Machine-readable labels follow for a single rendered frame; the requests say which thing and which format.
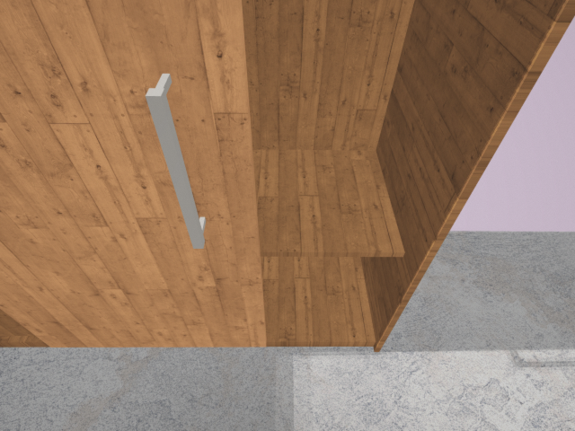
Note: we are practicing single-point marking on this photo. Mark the wardrobe door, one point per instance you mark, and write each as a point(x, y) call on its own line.
point(10, 327)
point(94, 249)

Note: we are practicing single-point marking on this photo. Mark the handle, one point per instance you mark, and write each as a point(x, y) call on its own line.
point(165, 129)

